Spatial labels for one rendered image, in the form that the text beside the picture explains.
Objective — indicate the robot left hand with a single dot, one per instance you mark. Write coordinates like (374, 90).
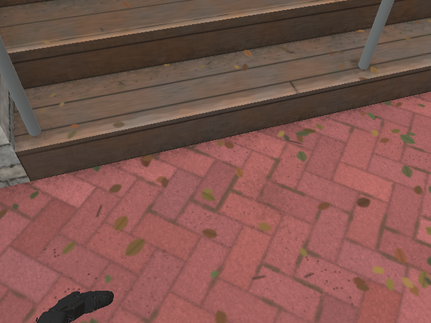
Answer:
(75, 305)

